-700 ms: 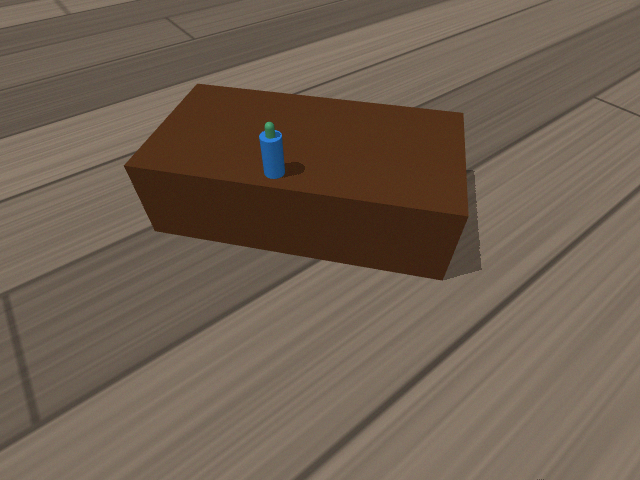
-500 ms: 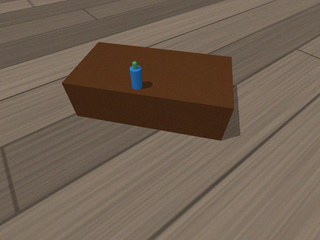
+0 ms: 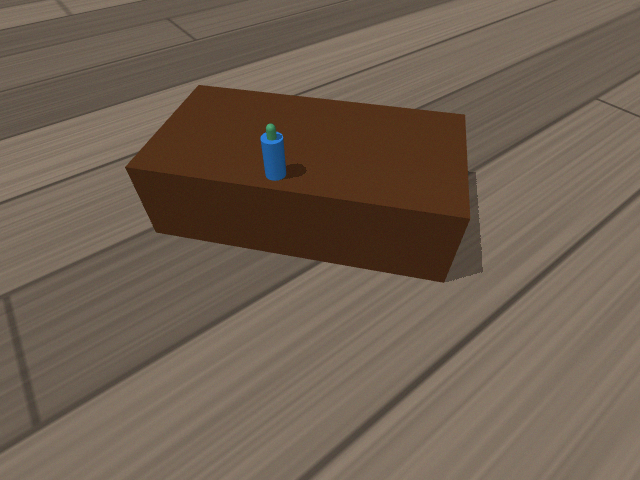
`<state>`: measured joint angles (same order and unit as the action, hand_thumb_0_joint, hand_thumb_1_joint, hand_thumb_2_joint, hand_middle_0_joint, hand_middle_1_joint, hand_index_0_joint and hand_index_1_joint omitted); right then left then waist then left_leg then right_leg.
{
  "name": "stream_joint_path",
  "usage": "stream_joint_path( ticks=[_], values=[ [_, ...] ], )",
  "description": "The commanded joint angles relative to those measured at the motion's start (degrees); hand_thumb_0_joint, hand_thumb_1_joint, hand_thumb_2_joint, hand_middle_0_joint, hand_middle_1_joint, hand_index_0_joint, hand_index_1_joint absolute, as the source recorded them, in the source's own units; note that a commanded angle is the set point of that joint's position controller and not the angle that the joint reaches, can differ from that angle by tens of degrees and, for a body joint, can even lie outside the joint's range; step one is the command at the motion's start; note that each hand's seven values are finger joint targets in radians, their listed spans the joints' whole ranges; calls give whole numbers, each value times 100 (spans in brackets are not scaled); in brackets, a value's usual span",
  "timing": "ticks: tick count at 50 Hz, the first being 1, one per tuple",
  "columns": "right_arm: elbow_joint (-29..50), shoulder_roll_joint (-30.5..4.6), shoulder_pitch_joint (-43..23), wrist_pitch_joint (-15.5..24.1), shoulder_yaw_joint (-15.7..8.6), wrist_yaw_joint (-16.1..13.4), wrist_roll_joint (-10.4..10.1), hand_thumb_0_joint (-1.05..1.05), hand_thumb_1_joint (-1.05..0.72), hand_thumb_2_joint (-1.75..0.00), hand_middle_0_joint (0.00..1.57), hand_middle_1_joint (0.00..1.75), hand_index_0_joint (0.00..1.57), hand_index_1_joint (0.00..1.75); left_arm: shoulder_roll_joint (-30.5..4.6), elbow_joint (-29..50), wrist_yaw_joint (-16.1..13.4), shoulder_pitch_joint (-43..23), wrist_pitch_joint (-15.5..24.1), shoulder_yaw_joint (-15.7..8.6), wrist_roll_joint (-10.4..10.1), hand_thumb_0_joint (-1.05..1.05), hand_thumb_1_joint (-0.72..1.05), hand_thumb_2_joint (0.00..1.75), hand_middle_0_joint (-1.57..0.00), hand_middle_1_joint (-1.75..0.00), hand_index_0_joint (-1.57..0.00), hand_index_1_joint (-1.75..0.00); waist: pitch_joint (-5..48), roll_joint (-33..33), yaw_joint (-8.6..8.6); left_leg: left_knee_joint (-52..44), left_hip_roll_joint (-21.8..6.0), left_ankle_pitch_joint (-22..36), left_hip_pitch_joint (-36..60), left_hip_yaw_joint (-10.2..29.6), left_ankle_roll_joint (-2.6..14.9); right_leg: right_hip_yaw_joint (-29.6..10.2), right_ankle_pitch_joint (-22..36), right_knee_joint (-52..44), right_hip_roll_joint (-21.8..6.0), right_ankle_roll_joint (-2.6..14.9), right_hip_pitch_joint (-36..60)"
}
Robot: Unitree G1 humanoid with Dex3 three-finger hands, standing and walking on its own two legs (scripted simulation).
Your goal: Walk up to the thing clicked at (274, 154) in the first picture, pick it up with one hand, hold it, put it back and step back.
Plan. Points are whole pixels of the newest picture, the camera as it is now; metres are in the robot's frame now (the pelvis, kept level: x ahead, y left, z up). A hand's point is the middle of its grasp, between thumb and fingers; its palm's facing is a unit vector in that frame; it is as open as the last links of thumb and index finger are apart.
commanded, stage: stand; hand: left
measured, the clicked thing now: (273, 150) +1.16 +0.17 -0.32
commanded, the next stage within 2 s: walk up in 0.42 s
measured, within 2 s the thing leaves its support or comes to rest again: neither
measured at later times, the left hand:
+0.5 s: hand out of the picture +0.07 +0.26 -0.15, palm faces -0.03 -0.94 -0.33, open 7.4 cm
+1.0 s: hand (121, 411) +0.26 +0.32 -0.15, palm faces -0.19 -0.92 -0.35, open 7.4 cm
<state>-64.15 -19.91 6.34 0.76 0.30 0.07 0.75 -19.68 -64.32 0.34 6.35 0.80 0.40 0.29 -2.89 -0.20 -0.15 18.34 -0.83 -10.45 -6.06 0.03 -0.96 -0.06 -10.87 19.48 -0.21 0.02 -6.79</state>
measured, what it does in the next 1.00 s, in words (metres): walks ahead: left foot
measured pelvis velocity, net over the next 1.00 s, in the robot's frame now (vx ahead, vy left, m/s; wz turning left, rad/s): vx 0.15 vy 0.05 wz -0.11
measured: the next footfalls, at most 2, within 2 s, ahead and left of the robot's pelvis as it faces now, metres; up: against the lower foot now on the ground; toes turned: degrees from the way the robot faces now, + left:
left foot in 0.68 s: +0.13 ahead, +0.16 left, +0.00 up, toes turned +0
right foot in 1.10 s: +0.34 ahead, -0.10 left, +0.00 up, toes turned -9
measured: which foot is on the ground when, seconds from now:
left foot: down 0.00-0.50, up 0.52-0.66, down 0.68-1.00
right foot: down 0.00-0.70, up 0.72-1.00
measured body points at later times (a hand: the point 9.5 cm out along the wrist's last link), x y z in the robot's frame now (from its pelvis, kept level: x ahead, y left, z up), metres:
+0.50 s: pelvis +0.01 +0.00 +0.00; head +0.01 +0.00 +0.45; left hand +0.08 +0.31 -0.13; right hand +0.08 -0.31 -0.13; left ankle -0.01 +0.13 -0.74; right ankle -0.01 -0.12 -0.74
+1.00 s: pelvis +0.15 +0.05 -0.01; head +0.16 +0.06 +0.44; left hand +0.27 +0.37 -0.12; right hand +0.12 -0.27 -0.12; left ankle +0.09 +0.16 -0.75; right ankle +0.25 -0.10 -0.71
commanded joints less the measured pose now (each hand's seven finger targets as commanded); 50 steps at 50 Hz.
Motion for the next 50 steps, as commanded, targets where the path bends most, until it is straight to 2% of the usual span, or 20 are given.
stream_joint_path(
  ticks=[1, 20, 21, 22, 23, 25, 26, 27, 29, 31, 33, 34, 35, 36, 37, 39, 40, 41, 44, 50],
  values=[
    [314, -1179, -228, 99, -239, -56, -43, 0, -90, -90, 20, 30, 20, 30, -1226, 332, -99, -159, 105, -219, 3, 0, 90, 90, -20, -30, -20, -30, 385, 21, 24, -236, -646, 770, 84, 494, 205, -519, 880, -331, -682, 146, 58],
    [332, -1194, -162, 91, -229, -59, -23, 0, -90, -90, 20, 30, 20, 30, -1268, 335, -100, -136, 123, -253, 5, 0, 90, 90, -20, -30, -20, -30, 425, 11, 16, -233, -657, 624, 85, 462, 227, -564, 904, -386, -723, 147, 154],
    [691, -1738, 78, 189, -597, 67, 124, 0, -90, -90, 20, 30, 20, 30, -1812, 682, 55, 297, 189, -588, 111, 0, 90, 90, -20, -30, -20, -30, 896, -32, 21, 395, -368, -2177, 206, 323, 541, -785, -1951, -27, -442, 381, 45],
    [683, -1756, 47, 194, -648, 120, 179, 0, -90, -90, 20, 30, 20, 30, -1840, 641, 107, 413, 199, -642, 183, 0, 90, 90, -20, -30, -20, -30, 461, -94, 69, 526, -440, -3003, -347, 474, 634, -1117, -2869, -3, -639, 514, -391],
    [796, -1640, -119, 181, -649, 161, 171, 0, -90, -90, 20, 30, 20, 30, -1804, 695, 137, 393, 225, -687, 201, 0, 90, 90, -20, -30, -20, -30, 57, 66, 120, 752, -440, -2970, -1019, 534, 652, -1473, -3168, -32, -782, 636, -474],
    [1081, -1307, -571, 202, -611, 232, 192, 0, -90, -90, 20, 30, 20, 30, -1827, 743, 141, 801, 288, -754, 212, 0, 90, 90, -20, -30, -20, -30, -515, 881, 413, 1788, -53, -1866, -2557, -102, 378, -2573, -3270, -837, -1408, 1087, 397],
    [1161, -1283, -634, 225, -606, 231, 216, 0, -90, -90, 20, 30, 20, 30, -1959, 790, 129, 998, 339, -816, 238, 0, 90, 90, -20, -30, -20, -30, -555, 1062, 533, 2375, -205, -1665, -3227, 120, 289, -3099, -2649, -1090, -1832, 1421, 951],
    [1201, -1375, -576, 242, -633, 240, 196, 0, -90, -90, 20, 30, 20, 30, -1981, 881, 131, 1037, 360, -823, 211, 0, 90, 90, -20, -30, -20, -30, -452, 801, 503, 2632, -348, -1564, -3235, 323, 245, -3158, -2408, -1106, -1903, 1502, 1019],
    [1216, -1443, -208, 278, -682, 306, 157, 0, -90, -90, 20, 30, 20, 30, -1978, 1139, 142, 652, 350, -834, 201, 0, 90, 90, -20, -30, -20, -30, -187, 730, 257, 2453, -422, -1678, -2546, 360, 179, -2598, -2396, -1013, -1651, 1369, 516],
    [1188, -1413, 123, 328, -730, 349, 140, 0, -90, -90, 20, 30, 20, 30, -1920, 1351, 188, 345, 311, -808, 182, 0, 90, 90, -20, -30, -20, -30, -103, 984, 68, 1660, -378, -1596, -1528, 203, 205, -1866, -1778, -719, -1336, 1160, -120],
    [1009, -1357, 842, 343, -843, 330, 170, 0, -90, -90, 20, 30, 20, 30, -1774, 1497, 240, 21, 244, -731, 138, 0, 90, 90, -20, -30, -20, -30, -10, 762, -401, 764, -63, -593, 56, -303, 151, -1027, -1597, 72, -798, 832, -1269],
    [853, -1505, 1449, 362, -959, 266, 213, 0, -90, -90, 20, 30, 20, 30, -1501, 1590, 252, 26, 221, -652, 160, 0, 90, 90, -20, -30, -20, -30, 193, 150, -720, 722, 13, -511, 1362, -183, 212, -637, -1655, 1087, -424, 612, -2340],
    [794, -2066, 2129, 396, -1113, 198, 294, 0, -90, -90, 20, 30, 20, 30, -1063, 1692, 232, 158, 224, -550, 117, 0, 90, 90, -20, -30, -20, -30, 286, -1606, -1032, -485, -1083, -2584, 1914, 1811, 566, -117, -2135, 3194, 536, 404, -3514],
    [1044, -2419, 1746, 441, -1142, 205, 245, 0, -90, -90, 20, 30, 20, 30, -1252, 1675, 146, 283, 234, -577, 126, 0, 90, 90, -20, -30, -20, -30, 128, -1476, -776, -1183, -2373, -3802, 1279, 3773, 1151, -515, -2188, 4224, 469, 299, -3808],
    [1227, -2318, 1247, 432, -1091, 202, 98, 0, -90, -90, 20, 30, 20, 30, -1732, 1633, 112, 289, 261, -603, 128, 0, 90, 90, -20, -30, -20, -30, -155, -531, -542, -1120, -2427, -3534, 592, 3488, 1328, -981, -1707, 4363, -8, 309, -3531],
    [1430, -1839, 750, 448, -881, 177, 52, 0, -90, -90, 20, 30, 20, 30, -1700, 1342, 174, 828, 284, -610, 14, 0, 90, 90, -20, -30, -20, -30, -457, -460, -87, -928, -1712, -2526, 197, 2196, 1072, -874, -1013, 4140, -238, 225, -3080],
    [1502, -1767, 692, 466, -840, 170, 40, 0, -90, -90, 20, 30, 20, 30, -1724, 1260, 203, 1026, 291, -623, 27, 0, 90, 90, -20, -30, -20, -30, -347, -675, -43, -879, -1570, -2046, 300, 1760, 1114, -727, -872, 3897, -344, 161, -2965],
    [1511, -1732, 781, 477, -824, 180, 43, 0, -90, -90, 20, 30, 20, 30, -1687, 1216, 240, 1079, 286, -623, 29, 0, 90, 90, -20, -30, -20, -30, -322, -764, -74, -874, -1451, -1458, 244, 1332, 1137, -590, -789, 3656, -316, 65, -2812],
    [1532, -1726, 1092, 488, -823, 191, 58, 0, -90, -90, 20, 30, 20, 30, -1553, 1449, 327, 655, 264, -592, 55, 0, 90, 90, -20, -30, -20, -30, -461, -781, -239, -872, -1330, -428, 258, 738, 1219, -366, -547, 2895, -296, -78, -2676],
    [1795, -1778, 1151, 445, -834, 209, 23, 0, -90, -90, 20, 30, 20, 30, -1368, 1771, 403, 151, 291, -595, 51, 0, 90, 90, -20, -30, -20, -30, -316, -643, -207, -340, -1254, 609, -8, 107, 1125, 133, 278, 1564, -340, 143, -1573]
  ],
)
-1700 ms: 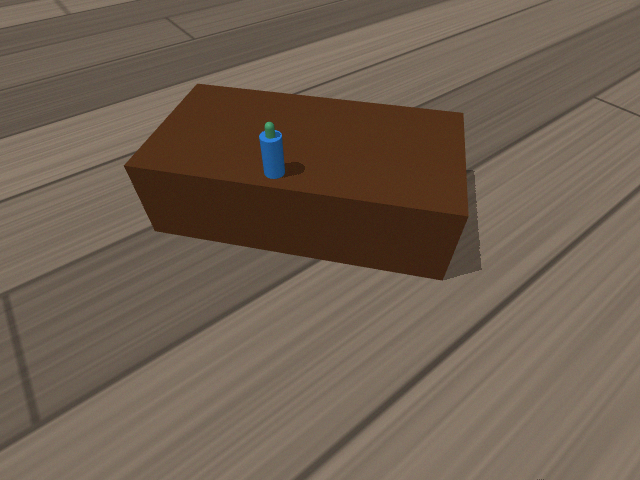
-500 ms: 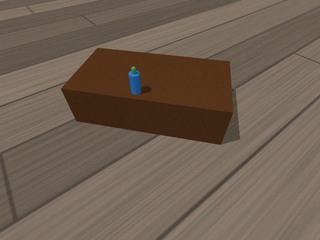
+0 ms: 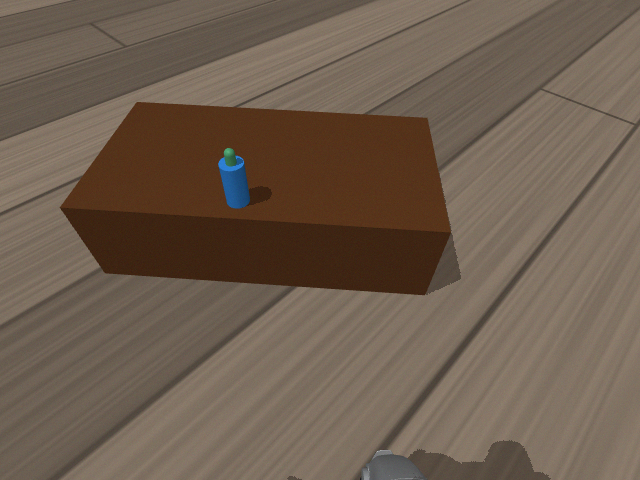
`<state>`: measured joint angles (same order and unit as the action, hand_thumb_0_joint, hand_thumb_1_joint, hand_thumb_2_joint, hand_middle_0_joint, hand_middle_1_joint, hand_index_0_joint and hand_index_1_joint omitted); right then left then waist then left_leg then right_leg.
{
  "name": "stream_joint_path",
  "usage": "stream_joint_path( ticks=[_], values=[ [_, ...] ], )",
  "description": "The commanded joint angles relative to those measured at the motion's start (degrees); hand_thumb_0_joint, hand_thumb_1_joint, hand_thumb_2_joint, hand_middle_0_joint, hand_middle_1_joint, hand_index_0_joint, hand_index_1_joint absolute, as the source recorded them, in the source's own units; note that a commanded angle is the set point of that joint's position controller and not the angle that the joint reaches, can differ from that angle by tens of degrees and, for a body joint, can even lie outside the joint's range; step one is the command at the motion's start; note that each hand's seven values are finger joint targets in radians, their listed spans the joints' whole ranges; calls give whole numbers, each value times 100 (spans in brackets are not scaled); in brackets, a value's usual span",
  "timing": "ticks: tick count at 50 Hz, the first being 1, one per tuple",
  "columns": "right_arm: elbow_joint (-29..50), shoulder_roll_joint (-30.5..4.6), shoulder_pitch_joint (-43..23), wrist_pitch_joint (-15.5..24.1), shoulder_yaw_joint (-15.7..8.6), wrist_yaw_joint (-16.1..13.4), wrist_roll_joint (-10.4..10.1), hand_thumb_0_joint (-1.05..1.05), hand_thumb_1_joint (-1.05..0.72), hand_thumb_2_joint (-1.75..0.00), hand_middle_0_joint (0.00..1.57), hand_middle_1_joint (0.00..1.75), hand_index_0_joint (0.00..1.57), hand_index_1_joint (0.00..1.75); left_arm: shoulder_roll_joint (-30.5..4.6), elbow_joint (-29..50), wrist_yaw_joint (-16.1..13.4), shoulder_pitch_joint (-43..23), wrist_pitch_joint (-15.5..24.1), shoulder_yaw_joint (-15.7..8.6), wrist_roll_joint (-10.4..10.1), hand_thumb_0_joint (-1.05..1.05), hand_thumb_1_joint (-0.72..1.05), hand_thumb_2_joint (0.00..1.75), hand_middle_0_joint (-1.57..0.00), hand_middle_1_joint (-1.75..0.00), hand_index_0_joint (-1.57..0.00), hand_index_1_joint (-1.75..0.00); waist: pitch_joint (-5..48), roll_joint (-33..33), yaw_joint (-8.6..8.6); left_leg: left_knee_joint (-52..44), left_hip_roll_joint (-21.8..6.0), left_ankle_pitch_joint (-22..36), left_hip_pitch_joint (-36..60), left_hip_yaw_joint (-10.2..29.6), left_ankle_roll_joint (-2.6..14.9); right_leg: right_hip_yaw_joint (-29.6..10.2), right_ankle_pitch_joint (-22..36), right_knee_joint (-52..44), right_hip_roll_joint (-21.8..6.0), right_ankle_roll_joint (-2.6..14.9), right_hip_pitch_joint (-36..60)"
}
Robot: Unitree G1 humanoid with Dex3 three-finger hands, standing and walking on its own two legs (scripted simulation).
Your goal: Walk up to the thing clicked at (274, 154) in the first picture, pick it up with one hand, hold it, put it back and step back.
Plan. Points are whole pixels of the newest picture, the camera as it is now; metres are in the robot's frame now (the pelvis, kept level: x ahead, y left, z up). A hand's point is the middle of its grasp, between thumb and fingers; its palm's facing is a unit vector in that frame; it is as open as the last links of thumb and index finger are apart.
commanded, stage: walk up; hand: left
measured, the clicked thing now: (233, 176) +1.00 +0.23 -0.31
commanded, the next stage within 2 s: none
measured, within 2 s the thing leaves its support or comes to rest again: neither
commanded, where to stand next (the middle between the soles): +0.60 +0.04 m, yaw -3 degrees
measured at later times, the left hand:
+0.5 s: hand (118, 411) +0.27 +0.31 -0.16, palm faces -0.08 -0.93 -0.37, open 7.4 cm
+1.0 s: hand (160, 280) +0.49 +0.28 -0.13, palm faces -0.07 -0.91 -0.41, open 7.4 cm
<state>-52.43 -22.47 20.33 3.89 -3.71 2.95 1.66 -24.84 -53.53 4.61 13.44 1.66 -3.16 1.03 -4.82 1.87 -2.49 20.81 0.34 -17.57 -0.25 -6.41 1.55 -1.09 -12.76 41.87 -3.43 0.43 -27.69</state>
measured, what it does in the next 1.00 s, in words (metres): walks ahead: right foot, then left foot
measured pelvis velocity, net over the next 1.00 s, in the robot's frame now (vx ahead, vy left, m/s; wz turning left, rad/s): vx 0.38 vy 0.02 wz -0.05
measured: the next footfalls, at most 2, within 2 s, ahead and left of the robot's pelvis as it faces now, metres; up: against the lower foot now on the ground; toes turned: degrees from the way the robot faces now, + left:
right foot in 0.10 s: +0.21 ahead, -0.14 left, +0.00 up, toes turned -3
left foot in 0.48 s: +0.34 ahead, +0.17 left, +0.00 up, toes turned +3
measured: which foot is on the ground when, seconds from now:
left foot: down 0.00-0.14, up 0.16-0.46, down 0.48-0.88, up 0.90-1.00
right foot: up 0.00-0.08, down 0.10-0.48, up 0.50-0.84, down 0.86-1.00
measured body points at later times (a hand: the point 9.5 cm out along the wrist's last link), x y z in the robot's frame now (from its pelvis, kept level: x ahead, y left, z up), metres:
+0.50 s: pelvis +0.21 +0.03 -0.02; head +0.22 +0.04 +0.43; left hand +0.27 +0.36 -0.14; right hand +0.26 -0.31 -0.11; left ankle +0.30 +0.16 -0.74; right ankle +0.17 -0.13 -0.74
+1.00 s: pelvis +0.38 +0.02 -0.02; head +0.39 -0.01 +0.43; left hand +0.49 +0.33 -0.10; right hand +0.41 -0.30 -0.15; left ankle +0.37 +0.16 -0.69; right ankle +0.43 -0.09 -0.74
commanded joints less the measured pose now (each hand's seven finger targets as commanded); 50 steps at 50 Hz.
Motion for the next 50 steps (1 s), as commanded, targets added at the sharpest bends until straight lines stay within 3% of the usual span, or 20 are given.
stream_joint_path(
  ticks=[1, 2, 5, 6, 7, 8, 13, 19, 23, 24, 25, 26, 28, 31, 36, 42, 43, 44, 45, 50],
  values=[
    [660, -1530, -238, 118, -431, -91, -76, 0, -90, -90, 20, 30, 20, 30, -836, 675, -40, -488, 216, -255, -31, 0, 90, 90, -20, -30, -20, -30, -22, -840, 93, -409, -1417, 1446, -649, 775, 856, 304, 466, -673, 53, 155, 776],
    [691, -1512, -171, 95, -431, -101, -70, 0, -90, -90, 20, 30, 20, 30, -849, 669, -56, -476, 226, -259, -36, 0, 90, 90, -20, -30, -20, -30, -26, -718, 77, -197, -1400, 1587, -715, 767, 838, 405, 362, -762, 128, 177, 977],
    [822, -1152, 42, 58, -281, -105, -114, 0, -90, -90, 20, 30, 20, 30, -1200, 398, -201, 764, 330, -467, -17, 0, 90, 90, -20, -30, -20, -30, 773, 525, 756, 2523, -776, 2165, -1494, 208, 474, 236, 52, -1451, 252, 446, 3162],
    [957, -852, 281, 69, -159, -102, -122, 0, -90, -90, 20, 30, 20, 30, -1713, 422, -284, 1350, 372, -638, -1, 0, 90, 90, -20, -30, -20, -30, 1280, 1574, 902, 4270, -136, 146, -2667, 23, 200, -2158, -467, -1799, -1281, 969, 4048],
    [897, -1298, 187, 24, -265, -135, -153, 0, -90, -90, 20, 30, 20, 30, -1899, 517, -285, 1276, 359, -631, -122, 0, 90, 90, -20, -30, -20, -30, 1176, 1198, 912, 4953, 134, -1421, -3482, 543, 141, -3958, -714, -2498, -2069, 1738, 4009],
    [753, -1444, 31, -31, -303, -181, -107, 0, -90, -90, 20, 30, 20, 30, -1788, 637, -307, 858, 360, -580, -211, 0, 90, 90, -20, -30, -20, -30, 750, 369, 753, 5170, -300, -1283, -3392, 1060, 113, -3709, -977, -2575, -2108, 1777, 3152],
    [496, -1248, 397, -92, -334, 22, -89, 0, -90, -90, 20, 30, 20, 30, -1337, 892, -313, 36, 426, -414, -108, 0, 90, 90, -20, -30, -20, -30, -28, 610, 221, 3889, -663, -184, -2701, 805, -7, -1205, -623, -2729, -937, 1239, 1258],
    [702, -1167, -126, -10, -426, 160, 4, 0, -90, -90, 20, 30, 20, 30, -1508, 1021, -254, 15, 453, -476, -24, 0, 90, 90, -20, -30, -20, -30, 144, 751, 266, 1961, -726, 236, -2057, 444, -169, -808, -1291, -2586, -897, 1181, 735],
    [386, -1353, 719, 105, -589, 63, 44, 0, -90, -90, 20, 30, 20, 30, -1219, 1040, -243, -105, 367, -314, 24, 0, 90, 90, -20, -30, -20, -30, 513, -206, -352, 1303, -219, 126, 26, 26, -39, -380, -1566, -879, -472, 805, -407],
    [327, -1699, 1118, 153, -678, -1, 78, 0, -90, -90, 20, 30, 20, 30, -857, 1040, -244, 186, 344, -207, 18, 0, 90, 90, -20, -30, -20, -30, 634, -1426, -534, 442, -796, -1253, 527, 1092, 219, 48, -1390, 814, 22, 613, -979],
    [503, -2169, 1154, 214, -723, -43, 84, 0, -90, -90, 20, 30, 20, 30, -557, 1106, -286, 285, 351, -124, -79, 0, 90, 90, -20, -30, -20, -30, 491, -2296, -458, -925, -2384, -2533, 476, 4183, 726, 181, -1825, 2346, 853, 280, -1985],
    [634, -2304, 720, 202, -731, -44, -105, 0, -90, -90, 20, 30, 20, 30, -1210, 960, -387, 189, 329, -257, -19, 0, 90, 90, -20, -30, -20, -30, 241, -1493, -302, -1086, -2816, -2657, -190, 4838, 1273, -502, -1916, 2739, 400, 356, -1756],
    [744, -1786, 174, 197, -547, -98, -121, 0, -90, -90, 20, 30, 20, 30, -1281, 692, -363, 403, 345, -255, -108, 0, 90, 90, -20, -30, -20, -30, 44, -813, 40, -689, -2166, -1225, -481, 3043, 1093, -591, -1034, 2567, 88, 282, -1428],
    [743, -1645, -32, 199, -433, -110, -88, 0, -90, -90, 20, 30, 20, 30, -1182, 458, -259, 623, 318, -259, -118, 0, 90, 90, -20, -30, -20, -30, 78, -1310, 186, -459, -1635, 445, -992, 1579, 999, -142, -811, 1549, -124, 90, -533],
    [812, -1711, 248, 172, -420, -93, -99, 0, -90, -90, 20, 30, 20, 30, -964, 749, -126, 16, 260, -276, -46, 0, 90, 90, -20, -30, -20, -30, 109, -1194, 5, -377, -1667, 1005, -864, 1267, 1178, 320, -542, 264, -76, 60, -125],
    [1076, -1331, -98, 55, -244, -83, -172, 0, -90, -90, 20, 30, 20, 30, -1091, 443, -223, 933, 365, -441, -32, 0, 90, 90, -20, -30, -20, -30, 654, -160, 644, 1609, -1058, 910, -2080, 540, 598, 530, 137, -1199, 432, 267, 2614],
    [1139, -947, 123, 65, -111, -88, -187, 0, -90, -90, 20, 30, 20, 30, -1461, 406, -293, 1370, 417, -594, 12, 0, 90, 90, -20, -30, -20, -30, 871, 1074, 852, 3225, -563, 223, -2842, 181, 332, -985, -978, -1877, -529, 513, 3242],
    [1195, -880, 170, 21, -60, -92, -172, 0, -90, -90, 20, 30, 20, 30, -1910, 611, -347, 1372, 481, -634, -10, 0, 90, 90, -20, -30, -20, -30, 750, 1431, 769, 4210, 45, -1288, -3935, 290, 83, -3510, -1776, -2792, -1967, 1149, 3409],
    [1027, -1447, 14, -68, -238, -161, -107, 0, -90, -90, 20, 30, 20, 30, -1911, 675, -327, 1035, 452, -587, -97, 0, 90, 90, -20, -30, -20, -30, 465, 607, 686, 4564, -317, -1467, -3824, 892, 91, -3715, -2066, -2779, -2206, 1565, 2689],
    [584, -1359, 311, -84, -279, -47, -109, 0, -90, -90, 20, 30, 20, 30, -1435, 821, -353, 452, 476, -437, -112, 0, 90, 90, -20, -30, -20, -30, 7, 686, 305, 3755, -661, -296, -3237, 907, -15, -1344, -410, -2617, -1182, 1213, 1599]
  ],
)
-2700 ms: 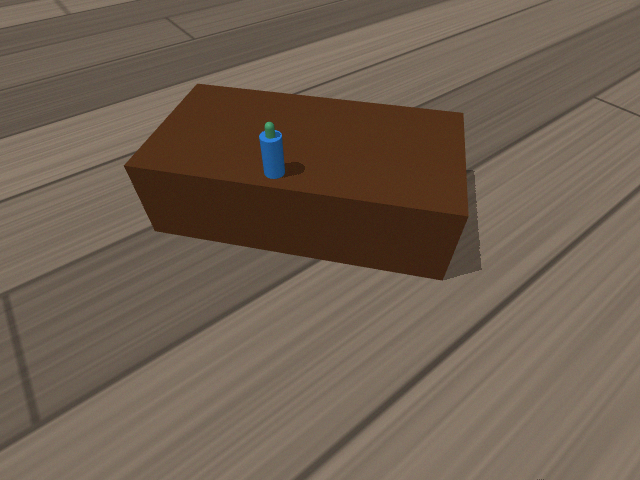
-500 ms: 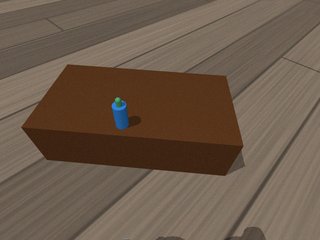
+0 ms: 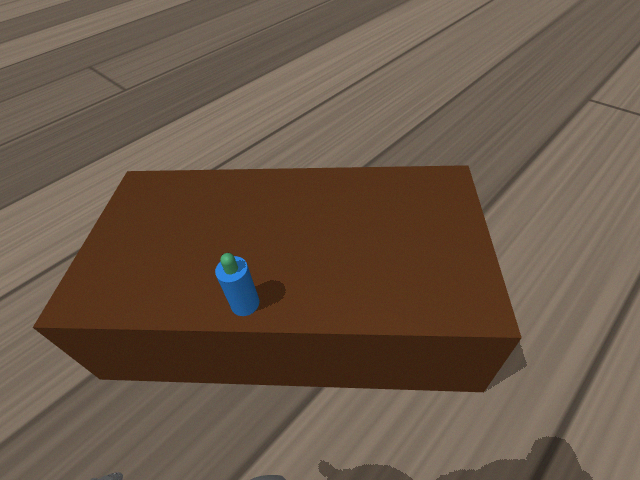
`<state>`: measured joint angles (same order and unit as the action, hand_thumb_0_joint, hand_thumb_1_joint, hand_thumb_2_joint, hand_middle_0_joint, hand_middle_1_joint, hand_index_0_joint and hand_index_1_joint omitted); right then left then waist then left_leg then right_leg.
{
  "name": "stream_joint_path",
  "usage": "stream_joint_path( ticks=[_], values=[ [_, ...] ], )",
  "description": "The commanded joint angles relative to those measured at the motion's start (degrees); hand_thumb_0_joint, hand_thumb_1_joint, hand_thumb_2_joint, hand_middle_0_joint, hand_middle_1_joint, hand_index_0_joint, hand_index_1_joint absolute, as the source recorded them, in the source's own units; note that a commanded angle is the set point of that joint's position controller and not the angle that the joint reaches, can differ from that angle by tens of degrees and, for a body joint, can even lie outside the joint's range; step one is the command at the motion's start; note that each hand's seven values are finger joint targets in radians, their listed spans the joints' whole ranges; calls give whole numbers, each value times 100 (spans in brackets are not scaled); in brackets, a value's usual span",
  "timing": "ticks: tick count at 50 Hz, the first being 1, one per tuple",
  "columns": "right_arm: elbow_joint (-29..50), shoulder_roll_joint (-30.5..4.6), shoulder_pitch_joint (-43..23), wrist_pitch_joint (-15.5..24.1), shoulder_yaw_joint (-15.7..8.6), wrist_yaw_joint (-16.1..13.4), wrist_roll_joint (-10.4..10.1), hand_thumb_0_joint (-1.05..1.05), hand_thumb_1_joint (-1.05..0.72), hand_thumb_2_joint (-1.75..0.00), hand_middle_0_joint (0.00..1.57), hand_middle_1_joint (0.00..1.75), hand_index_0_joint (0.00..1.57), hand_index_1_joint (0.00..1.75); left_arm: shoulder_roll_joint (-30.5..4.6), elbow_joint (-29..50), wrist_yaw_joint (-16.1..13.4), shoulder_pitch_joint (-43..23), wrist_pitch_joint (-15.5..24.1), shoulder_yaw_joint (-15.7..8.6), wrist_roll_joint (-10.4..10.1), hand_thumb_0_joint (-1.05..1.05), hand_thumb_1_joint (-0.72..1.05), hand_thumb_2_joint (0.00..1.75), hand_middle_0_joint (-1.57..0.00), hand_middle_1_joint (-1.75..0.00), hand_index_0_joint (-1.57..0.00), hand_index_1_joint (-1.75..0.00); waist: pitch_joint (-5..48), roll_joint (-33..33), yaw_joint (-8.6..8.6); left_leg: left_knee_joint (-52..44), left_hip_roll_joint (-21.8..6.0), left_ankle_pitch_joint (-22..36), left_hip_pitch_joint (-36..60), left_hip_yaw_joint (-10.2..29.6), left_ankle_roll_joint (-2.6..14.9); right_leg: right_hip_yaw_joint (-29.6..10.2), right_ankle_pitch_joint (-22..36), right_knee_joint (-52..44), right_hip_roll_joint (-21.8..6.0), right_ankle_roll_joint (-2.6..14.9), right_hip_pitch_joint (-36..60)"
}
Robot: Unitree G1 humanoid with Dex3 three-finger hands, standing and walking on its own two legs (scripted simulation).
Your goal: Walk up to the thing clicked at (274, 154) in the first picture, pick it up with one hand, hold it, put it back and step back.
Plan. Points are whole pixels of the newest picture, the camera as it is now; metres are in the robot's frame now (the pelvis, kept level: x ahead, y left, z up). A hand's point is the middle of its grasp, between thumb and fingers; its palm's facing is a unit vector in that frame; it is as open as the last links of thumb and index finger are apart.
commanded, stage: walk up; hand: left
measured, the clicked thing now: (236, 281) +0.61 +0.24 -0.30
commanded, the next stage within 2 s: stand in 1.88 s
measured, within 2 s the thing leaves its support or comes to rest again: neither
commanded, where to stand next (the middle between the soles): +0.22 +0.04 m, yaw +0 degrees
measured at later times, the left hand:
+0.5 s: hand (113, 479) +0.17 +0.33 -0.15, palm faces -0.04 -0.93 -0.36, open 7.4 cm
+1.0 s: hand (153, 397) +0.28 +0.29 -0.13, palm faces -0.03 -0.94 -0.34, open 7.4 cm
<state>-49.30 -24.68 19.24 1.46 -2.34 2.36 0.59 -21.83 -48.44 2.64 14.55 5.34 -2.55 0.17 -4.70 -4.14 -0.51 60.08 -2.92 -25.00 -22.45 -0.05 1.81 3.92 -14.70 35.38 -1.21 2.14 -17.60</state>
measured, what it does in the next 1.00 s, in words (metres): walks ahead: left foot, then right foot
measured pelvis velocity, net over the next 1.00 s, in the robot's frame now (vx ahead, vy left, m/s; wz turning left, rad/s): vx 0.16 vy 0.04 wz -0.01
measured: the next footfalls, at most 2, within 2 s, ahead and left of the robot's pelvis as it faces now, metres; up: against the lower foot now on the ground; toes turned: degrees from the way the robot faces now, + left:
left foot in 0.26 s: +0.22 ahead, +0.18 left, +0.00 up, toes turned +2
right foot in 0.56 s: +0.22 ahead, -0.09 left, +0.00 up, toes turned -2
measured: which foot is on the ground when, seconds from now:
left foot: up 0.00-0.24, down 0.26-1.00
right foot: down 0.00-0.28, up 0.30-0.54, down 0.56-1.00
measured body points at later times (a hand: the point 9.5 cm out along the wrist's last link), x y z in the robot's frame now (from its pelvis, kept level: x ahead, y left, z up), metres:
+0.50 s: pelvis +0.12 +0.05 +0.00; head +0.15 +0.07 +0.45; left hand +0.17 +0.37 -0.13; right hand +0.22 -0.26 -0.10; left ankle +0.18 +0.17 -0.73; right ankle +0.16 -0.09 -0.70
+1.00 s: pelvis +0.16 +0.04 +0.01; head +0.17 +0.04 +0.46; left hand +0.28 +0.34 -0.11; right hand +0.23 -0.26 -0.12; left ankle +0.18 +0.17 -0.72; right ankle +0.18 -0.09 -0.72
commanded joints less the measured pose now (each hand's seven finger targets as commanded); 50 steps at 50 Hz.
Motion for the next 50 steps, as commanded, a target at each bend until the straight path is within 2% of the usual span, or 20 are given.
stream_joint_path(
  ticks=[1, 5, 8, 10, 12, 13, 14, 15, 19, 24, 27, 28, 29, 30, 31, 34, 35, 37, 44, 50],
  values=[
    [246, -1103, 454, 140, -429, 45, 15, 0, -90, -90, 20, 30, 20, 30, -1738, 369, -149, 296, 111, -500, 1, 0, 90, 90, -20, -30, -20, -30, 7, 1327, 86, -355, -320, 545, -803, 146, -113, -1611, -236, -1979, -1349, 1066, 356],
    [424, -991, -159, 151, -445, 150, 86, 0, -90, -90, 20, 30, 20, 30, -1775, 435, -127, 454, 124, -529, 46, 0, 90, 90, -20, -30, -20, -30, 4, 1355, 253, -1405, -375, 846, -697, -68, -213, -1301, -697, -1993, -1295, 1120, 305],
    [453, -888, -422, 233, -440, 131, 78, 0, -90, -90, 20, 30, 20, 30, -1747, 470, -131, 434, 79, -469, 54, 0, 90, 90, -20, -30, -20, -30, 9, 1280, 277, -2101, -205, 1075, -110, -282, -202, -1025, 22, -1608, -1235, 1012, 60],
    [354, -756, -259, 287, -402, 63, 55, 0, -90, -90, 20, 30, 20, 30, -1741, 500, -153, 293, 10, -404, 37, 0, 90, 90, -20, -30, -20, -30, 264, 1167, 77, -2658, 11, 1469, 595, -464, -129, -804, 1195, -900, -1224, 898, 21],
    [148, -949, 201, 337, -464, -40, 57, 0, -90, -90, 20, 30, 20, 30, -1389, 498, -191, 349, -67, -233, -10, 0, 90, 90, -20, -30, -20, -30, 655, 485, -198, -3163, 222, 1591, 1704, -476, 45, -337, 1541, 391, -795, 512, -284],
    [92, -1419, 627, 355, -590, -103, 97, 0, -90, -90, 20, 30, 20, 30, -1055, 575, -200, 518, -80, -114, -17, 0, 90, 90, -20, -30, -20, -30, 972, -706, -341, -3565, -748, 1497, 2251, 835, 334, -69, 658, 1744, -402, 218, -847],
    [252, -1923, 630, 349, -684, -127, 48, 0, -90, -90, 20, 30, 20, 30, -1037, 541, -245, 665, -148, -130, -64, 0, 90, 90, -20, -30, -20, -30, 909, -1149, -324, -4332, -2067, 1022, 2410, 3051, 1053, -43, -1578, 2390, 335, 9, -1822],
    [259, -1952, 399, 312, -721, -112, -62, 0, -90, -90, 20, 30, 20, 30, -1491, 302, -336, 646, -231, -243, 8, 0, 90, 90, -20, -30, -20, -30, 737, -624, -233, -4252, -2312, 845, 1870, 3208, 1504, -607, -1971, 3027, -45, 34, -1662],
    [402, -1400, -301, 277, -479, -216, -34, 0, -90, -90, 20, 30, 20, 30, -1380, -35, -287, 857, -263, -231, -30, 0, 90, 90, -20, -30, -20, -30, 414, -581, 102, -3822, -1295, 2196, 1065, 1049, 979, -598, -1163, 2237, -359, 20, -1136],
    [469, -1269, -778, 183, -336, -233, 15, 0, -90, -90, 20, 30, 20, 30, -1108, -271, -285, 733, -335, -256, 13, 0, 90, 90, -20, -30, -20, -30, 486, -681, 140, -3436, -1283, 2433, 162, 674, 993, -150, -620, 941, -137, -102, 32],
    [449, -1024, -1087, 82, -201, -231, -96, 0, -90, -90, 20, 30, 20, 30, -1147, -404, -318, 708, -304, -285, 75, 0, 90, 90, -20, -30, -20, -30, 736, -294, 340, -2782, -977, 1567, -108, 486, 562, -189, 135, -227, -23, 45, 775],
    [411, -791, -1005, 50, -123, -230, -131, 0, -90, -90, 20, 30, 20, 30, -1298, -383, -335, 554, -271, -319, 128, 0, 90, 90, -20, -30, -20, -30, 618, 219, 317, -2457, -782, 1066, -413, 374, 286, -866, 143, -682, -437, 177, 800],
    [349, -533, -772, 19, -49, -229, -157, 0, -90, -90, 20, 30, 20, 30, -1588, -222, -341, 81, -192, -337, 160, 0, 90, 90, -20, -30, -20, -30, 468, 1024, 19, -1942, -289, 590, -434, 81, -22, -2276, -34, -1345, -1321, 474, 423],
    [157, -742, -845, -39, -129, -285, -148, 0, -90, -90, 20, 30, 20, 30, -1805, -199, -321, -367, -217, -313, 82, 0, 90, 90, -20, -30, -20, -30, 282, 1273, -7, -1587, 79, -563, 246, -121, -39, -2634, -333, -1637, -1837, 991, -651],
    [-36, -866, -784, -46, -170, -278, -132, 0, -90, -90, 20, 30, 20, 30, -1690, -158, -305, -664, -229, -253, 76, 0, 90, 90, -20, -30, -20, -30, 208, 1092, -105, -1686, 13, -343, 826, -44, -30, -2380, -239, -1407, -1648, 992, -1011],
    [-376, -957, -804, 47, -158, -251, -140, 0, -90, -90, 20, 30, 20, 30, -1318, -360, -306, -820, -276, -116, 35, 0, 90, 90, -20, -30, -20, -30, 514, 937, -128, -2970, -377, 1191, 1089, 327, 83, -1137, 390, -786, -845, 214, -501],
    [-396, -1026, -1011, 80, -144, -245, -100, 0, -90, -90, 20, 30, 20, 30, -1237, -448, -290, -746, -309, -92, 2, 0, 90, 90, -20, -30, -20, -30, 606, 809, 14, -3252, -563, 1134, 924, 663, 165, -957, 226, -684, -609, 84, -267],
    [-512, -1014, -1298, 100, -65, -215, -114, 0, -90, -90, 20, 30, 20, 30, -1188, -638, -274, -644, -325, -74, -7, 0, 90, 90, -20, -30, -20, -30, 561, 717, 178, -3403, -608, 908, 554, 667, 174, -911, -193, -887, -541, 73, 283],
    [-1031, -884, -1506, 135, 43, -234, -84, 0, -90, -90, 20, 30, 20, 30, -1104, -997, -272, -1126, -335, -27, -65, 0, 90, 90, -20, -30, -20, -30, 780, 455, 132, -3794, -520, 1948, 1053, 413, 35, -816, 896, -1146, -634, 23, 797],
    [-1294, -816, -1700, 90, 55, -241, -68, 0, -90, -90, 20, 30, 20, 30, -1040, -1243, -257, -1425, -377, 3, -56, 0, 90, 90, -20, -30, -20, -30, 664, 457, 103, -4117, -504, 1833, 1268, 341, -46, -812, 770, -1634, -679, -38, 879]
  ],
)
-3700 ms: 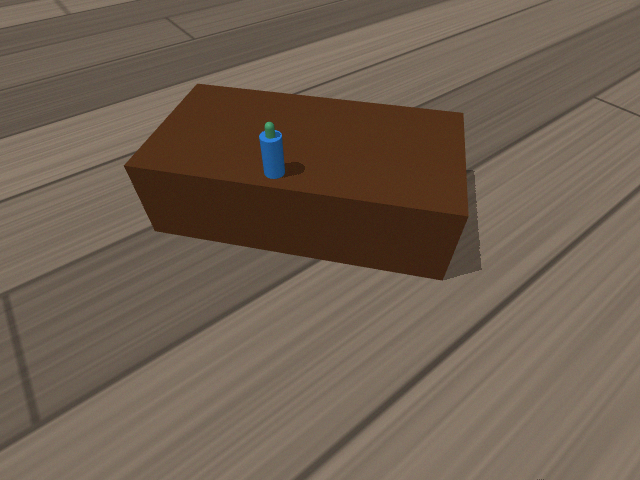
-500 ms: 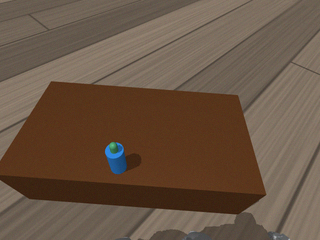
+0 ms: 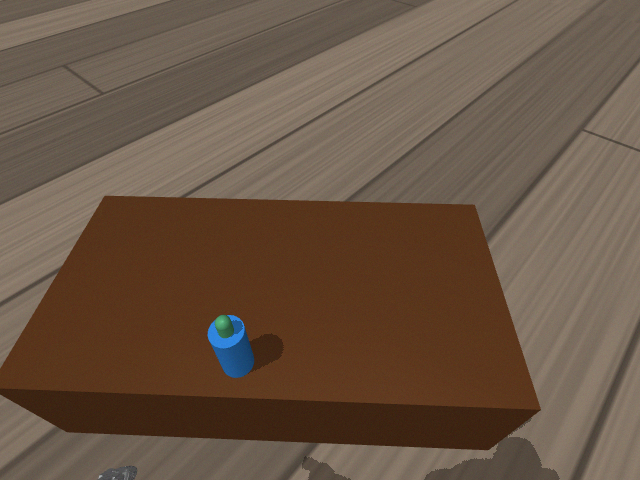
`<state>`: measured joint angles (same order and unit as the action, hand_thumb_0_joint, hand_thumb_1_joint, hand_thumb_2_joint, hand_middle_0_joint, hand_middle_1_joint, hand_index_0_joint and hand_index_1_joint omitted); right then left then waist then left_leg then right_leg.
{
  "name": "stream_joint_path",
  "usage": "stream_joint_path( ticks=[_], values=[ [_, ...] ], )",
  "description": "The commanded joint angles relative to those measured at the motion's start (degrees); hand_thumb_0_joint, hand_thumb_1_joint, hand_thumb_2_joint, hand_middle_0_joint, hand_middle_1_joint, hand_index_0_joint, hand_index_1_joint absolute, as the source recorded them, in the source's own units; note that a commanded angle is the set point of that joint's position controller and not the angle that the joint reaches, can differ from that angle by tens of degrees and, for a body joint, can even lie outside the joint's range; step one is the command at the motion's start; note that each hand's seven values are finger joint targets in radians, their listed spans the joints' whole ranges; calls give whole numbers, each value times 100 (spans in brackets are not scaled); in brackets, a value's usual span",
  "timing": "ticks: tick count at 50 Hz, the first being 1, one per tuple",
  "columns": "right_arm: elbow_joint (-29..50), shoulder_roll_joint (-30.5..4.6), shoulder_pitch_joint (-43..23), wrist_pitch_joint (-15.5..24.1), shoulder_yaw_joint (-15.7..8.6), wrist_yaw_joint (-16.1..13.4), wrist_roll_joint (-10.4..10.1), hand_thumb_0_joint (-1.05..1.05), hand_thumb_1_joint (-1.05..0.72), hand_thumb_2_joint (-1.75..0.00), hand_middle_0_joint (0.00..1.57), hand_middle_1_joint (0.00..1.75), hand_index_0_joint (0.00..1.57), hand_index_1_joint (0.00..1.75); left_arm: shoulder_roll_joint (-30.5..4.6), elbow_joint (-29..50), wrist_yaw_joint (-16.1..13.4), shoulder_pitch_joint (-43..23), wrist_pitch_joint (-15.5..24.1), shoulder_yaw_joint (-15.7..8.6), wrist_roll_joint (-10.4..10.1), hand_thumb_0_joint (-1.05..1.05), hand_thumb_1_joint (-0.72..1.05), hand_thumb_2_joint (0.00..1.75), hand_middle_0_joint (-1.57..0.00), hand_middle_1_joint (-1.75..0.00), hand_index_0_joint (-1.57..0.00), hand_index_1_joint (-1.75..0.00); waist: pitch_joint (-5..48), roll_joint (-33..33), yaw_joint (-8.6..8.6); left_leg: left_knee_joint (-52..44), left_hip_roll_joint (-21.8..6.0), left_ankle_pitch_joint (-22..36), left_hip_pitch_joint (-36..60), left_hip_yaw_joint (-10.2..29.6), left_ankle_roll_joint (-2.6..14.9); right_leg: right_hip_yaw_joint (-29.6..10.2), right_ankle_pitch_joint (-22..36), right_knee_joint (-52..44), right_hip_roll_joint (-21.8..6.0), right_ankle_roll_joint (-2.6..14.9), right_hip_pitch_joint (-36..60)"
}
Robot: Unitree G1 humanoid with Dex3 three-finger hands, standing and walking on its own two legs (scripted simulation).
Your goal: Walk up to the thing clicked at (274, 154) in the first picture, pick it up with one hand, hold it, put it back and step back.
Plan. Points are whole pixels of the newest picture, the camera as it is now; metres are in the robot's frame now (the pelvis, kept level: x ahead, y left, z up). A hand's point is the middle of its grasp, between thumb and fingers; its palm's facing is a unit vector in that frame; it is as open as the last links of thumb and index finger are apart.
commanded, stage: walk up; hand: left
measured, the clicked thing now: (230, 342) +0.45 +0.21 -0.31
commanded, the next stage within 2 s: stand in 0.88 s
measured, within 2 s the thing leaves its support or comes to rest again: neither
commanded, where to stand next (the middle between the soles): +0.06 +0.00 m, yaw +1 degrees
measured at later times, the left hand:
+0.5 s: hand out of the picture +0.09 +0.25 -0.15, palm faces +0.00 -0.95 -0.32, open 7.4 cm
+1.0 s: hand out of the picture +0.10 +0.25 -0.15, palm faces -0.01 -0.94 -0.33, open 7.4 cm
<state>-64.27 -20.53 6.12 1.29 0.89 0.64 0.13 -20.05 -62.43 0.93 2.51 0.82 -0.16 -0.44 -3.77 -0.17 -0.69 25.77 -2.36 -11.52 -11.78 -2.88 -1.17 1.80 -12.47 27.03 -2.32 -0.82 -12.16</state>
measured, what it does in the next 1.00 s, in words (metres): stands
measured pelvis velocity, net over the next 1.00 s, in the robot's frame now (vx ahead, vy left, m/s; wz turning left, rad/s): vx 0.02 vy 0.00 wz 0.01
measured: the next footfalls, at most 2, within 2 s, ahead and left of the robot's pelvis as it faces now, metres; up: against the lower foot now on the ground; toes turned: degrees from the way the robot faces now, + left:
none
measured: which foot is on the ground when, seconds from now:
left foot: down 0.00-1.00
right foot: down 0.00-1.00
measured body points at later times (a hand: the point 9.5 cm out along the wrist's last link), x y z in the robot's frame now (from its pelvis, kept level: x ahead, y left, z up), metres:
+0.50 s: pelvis +0.01 +0.00 +0.01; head +0.02 +0.00 +0.46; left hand +0.09 +0.30 -0.13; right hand +0.10 -0.30 -0.13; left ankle +0.03 +0.13 -0.74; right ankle +0.02 -0.13 -0.74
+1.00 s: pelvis +0.02 +0.00 +0.01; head +0.03 +0.00 +0.46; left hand +0.10 +0.30 -0.12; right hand +0.10 -0.30 -0.13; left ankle +0.03 +0.13 -0.74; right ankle +0.02 -0.13 -0.74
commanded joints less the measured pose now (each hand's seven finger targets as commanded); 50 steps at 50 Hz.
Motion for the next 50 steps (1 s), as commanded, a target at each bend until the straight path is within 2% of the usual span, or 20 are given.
stream_joint_path(
  ticks=[1, 4, 7, 9, 14, 18, 23, 28, 38, 43, 44, 50],
  values=[
    [170, -1226, -382, 108, -266, -68, -14, 0, -90, -90, 20, 30, 20, 30, -1217, 144, -82, -255, 76, -236, 10, 0, 90, 90, -20, -30, -20, -30, 619, 56, 106, -723, -570, 537, 270, 606, 242, -594, 580, -852, -574, 255, 376],
    [96, -1210, -418, 108, -259, -68, -10, 0, -90, -90, 20, 30, 20, 30, -1206, 56, -75, -339, 76, -243, 21, 0, 90, 90, -20, -30, -20, -30, 666, 27, 100, -792, -568, 632, 319, 578, 224, -560, 711, -949, -573, 214, 502],
    [48, -1213, -472, 90, -275, -71, 0, 0, -90, -90, 20, 30, 20, 30, -1206, -29, -72, -352, 59, -259, 42, 0, 90, 90, -20, -30, -20, -30, 514, 20, 80, -924, -582, 396, 283, 593, 205, -540, 443, -1080, -546, 202, 416],
    [37, -1236, -479, 98, -281, -70, 4, 0, -90, -90, 20, 30, 20, 30, -1204, -53, -64, -319, 66, -259, 58, 0, 90, 90, -20, -30, -20, -30, 677, 18, 75, -895, -592, 508, 449, 562, 218, -551, 559, -1108, -568, 205, 485],
    [35, -1208, -510, 81, -276, -71, 7, 0, -90, -90, 20, 30, 20, 30, -1212, -84, -66, -358, 84, -275, 61, 0, 90, 90, -20, -30, -20, -30, 706, 60, 58, -881, -585, 642, 567, 505, 192, -575, 798, -1180, -596, 174, 477],
    [32, -1208, -510, 66, -292, -74, 11, 0, -90, -90, 20, 30, 20, 30, -1191, -131, -68, -328, 72, -278, 68, 0, 90, 90, -20, -30, -20, -30, 589, 6, 44, -967, -592, 517, 506, 538, 189, -536, 632, -1223, -566, 162, 466],
    [51, -1187, -506, 59, -304, -81, 10, 0, -90, -90, 20, 30, 20, 30, -1170, -143, -73, -235, 70, -297, 81, 0, 90, 90, -20, -30, -20, -30, 651, 40, 51, -950, -604, 655, 569, 537, 188, -499, 670, -1235, -548, 148, 500],
    [42, -1182, -466, 55, -308, -86, 23, 0, -90, -90, 20, 30, 20, 30, -1157, -111, -72, -216, 57, -294, 78, 0, 90, 90, -20, -30, -20, -30, 568, -1, 50, -1038, -593, 465, 478, 555, 180, -509, 593, -1245, -551, 143, 498],
    [71, -1155, -466, 68, -322, -93, 20, 0, -90, -90, 20, 30, 20, 30, -1115, -104, -75, -97, 48, -305, 91, 0, 90, 90, -20, -30, -20, -30, 580, 9, 89, -1089, -600, 577, 471, 587, 193, -458, 689, -1199, -550, 120, 596],
    [91, -1121, -436, 57, -320, -87, 23, 0, -90, -90, 20, 30, 20, 30, -1137, -85, -86, -133, 55, -308, 90, 0, 90, 90, -20, -30, -20, -30, 539, 22, 58, -1046, -567, 682, 491, 571, 176, -462, 763, -1209, -549, 111, 554],
    [157, -1090, -454, 47, -308, -89, 64, 0, -90, -90, 20, 30, 20, 30, -1199, -39, -111, -58, 72, -270, 92, 0, 90, 90, -20, -30, -20, -30, 558, 51, 54, -1116, -621, 735, 574, 608, 136, -446, 591, -1199, -563, 120, 526],
    [158, -1128, -390, 56, -300, -81, 55, 0, -90, -90, 20, 30, 20, 30, -1192, -23, -114, -29, 91, -235, 85, 0, 90, 90, -20, -30, -20, -30, 566, -11, 42, -1102, -614, 817, 567, 593, 134, -468, 750, -1206, -592, 134, 585]
  ],
)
